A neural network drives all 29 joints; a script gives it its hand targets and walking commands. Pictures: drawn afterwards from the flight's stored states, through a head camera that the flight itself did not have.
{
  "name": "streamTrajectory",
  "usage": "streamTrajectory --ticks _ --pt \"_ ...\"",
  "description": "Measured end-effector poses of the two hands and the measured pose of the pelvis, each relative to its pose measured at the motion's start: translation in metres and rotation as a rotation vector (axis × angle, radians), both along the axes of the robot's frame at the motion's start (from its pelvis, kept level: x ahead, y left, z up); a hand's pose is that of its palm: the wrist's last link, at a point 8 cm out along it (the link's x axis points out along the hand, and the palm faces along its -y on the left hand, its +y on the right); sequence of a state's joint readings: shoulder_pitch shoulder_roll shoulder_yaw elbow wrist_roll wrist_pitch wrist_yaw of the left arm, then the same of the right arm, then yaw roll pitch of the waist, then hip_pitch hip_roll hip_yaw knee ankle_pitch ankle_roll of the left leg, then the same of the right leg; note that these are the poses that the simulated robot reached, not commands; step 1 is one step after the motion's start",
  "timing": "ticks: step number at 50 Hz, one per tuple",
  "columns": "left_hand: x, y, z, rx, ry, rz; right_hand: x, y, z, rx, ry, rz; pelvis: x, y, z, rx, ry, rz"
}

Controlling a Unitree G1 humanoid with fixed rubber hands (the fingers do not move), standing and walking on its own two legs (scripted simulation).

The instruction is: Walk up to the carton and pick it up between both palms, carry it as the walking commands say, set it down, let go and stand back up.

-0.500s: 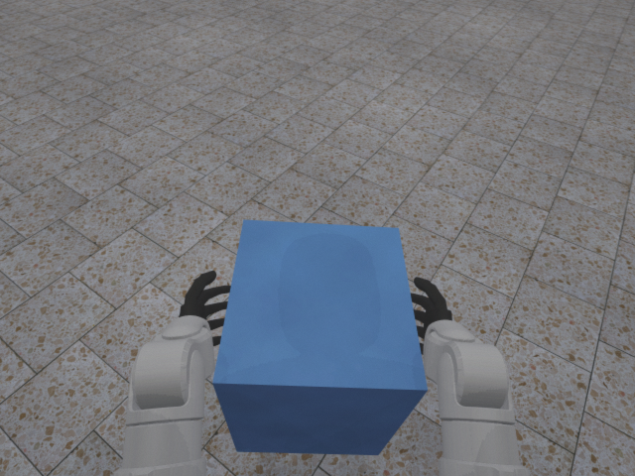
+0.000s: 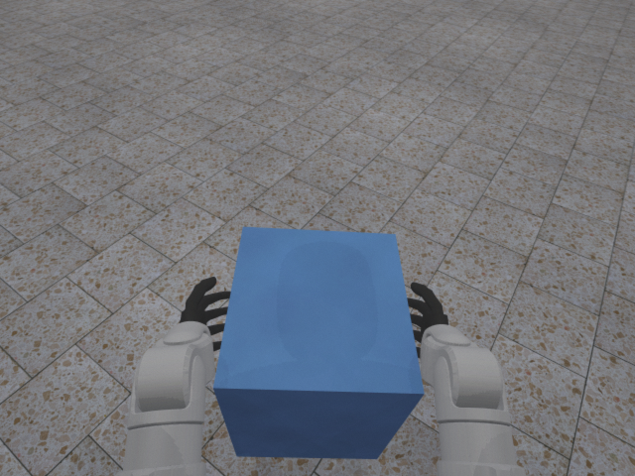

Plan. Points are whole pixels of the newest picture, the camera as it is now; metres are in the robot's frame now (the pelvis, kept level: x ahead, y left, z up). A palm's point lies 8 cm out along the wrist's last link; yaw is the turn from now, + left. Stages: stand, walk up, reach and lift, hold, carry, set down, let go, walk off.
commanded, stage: carry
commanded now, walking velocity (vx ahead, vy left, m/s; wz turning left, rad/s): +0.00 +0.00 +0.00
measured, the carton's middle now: (313, 349) +0.29 +0.00 -0.01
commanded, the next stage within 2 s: hold in 0.20 s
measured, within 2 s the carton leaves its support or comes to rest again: neither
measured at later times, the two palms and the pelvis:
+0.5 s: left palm (178, 356) +0.26 +0.17 +0.03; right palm (410, 343) +0.27 -0.12 +0.03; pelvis +0.00 +0.00 +0.00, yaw -2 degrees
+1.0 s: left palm (199, 352) +0.30 +0.16 -0.03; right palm (403, 355) +0.29 -0.13 -0.04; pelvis -0.01 +0.03 -0.01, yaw -5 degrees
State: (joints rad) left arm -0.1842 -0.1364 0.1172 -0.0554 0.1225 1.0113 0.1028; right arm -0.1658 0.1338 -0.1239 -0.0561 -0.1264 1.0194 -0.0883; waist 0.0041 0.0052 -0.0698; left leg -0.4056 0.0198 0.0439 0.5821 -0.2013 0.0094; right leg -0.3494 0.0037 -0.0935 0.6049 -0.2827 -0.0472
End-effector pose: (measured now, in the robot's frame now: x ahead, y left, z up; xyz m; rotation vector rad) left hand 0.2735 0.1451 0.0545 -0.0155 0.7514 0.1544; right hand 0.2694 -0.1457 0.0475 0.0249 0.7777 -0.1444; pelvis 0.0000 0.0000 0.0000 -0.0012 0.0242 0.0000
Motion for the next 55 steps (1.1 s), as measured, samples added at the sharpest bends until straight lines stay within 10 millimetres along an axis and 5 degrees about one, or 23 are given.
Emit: streamTrajectory --ticks 13,22,33,55 --pt "-0.001 0.002 -0.015 0.004 0.001 -0.006 0.001 0.002 -0.012 -0.026 0.001 0.027 -0.006 -0.001 0.002 0.004 -0.060 -0.032" --pt "-0.019 0.020 -0.026 0.001 -0.023 0.041 -0.001 0.020 -0.020 -0.070 -0.024 0.111 -0.002 0.001 0.004 0.008 -0.124 -0.049" --pt "0.014 0.026 -0.027 -0.023 -0.045 0.003 0.016 0.025 -0.022 -0.055 -0.043 0.051 -0.005 0.018 -0.003 0.005 -0.192 -0.063" --pt "0.026 0.016 -0.105 0.014 0.003 -0.010 0.028 0.016 -0.105 -0.036 0.005 0.048 -0.010 0.030 -0.019 0.011 0.027 -0.081"
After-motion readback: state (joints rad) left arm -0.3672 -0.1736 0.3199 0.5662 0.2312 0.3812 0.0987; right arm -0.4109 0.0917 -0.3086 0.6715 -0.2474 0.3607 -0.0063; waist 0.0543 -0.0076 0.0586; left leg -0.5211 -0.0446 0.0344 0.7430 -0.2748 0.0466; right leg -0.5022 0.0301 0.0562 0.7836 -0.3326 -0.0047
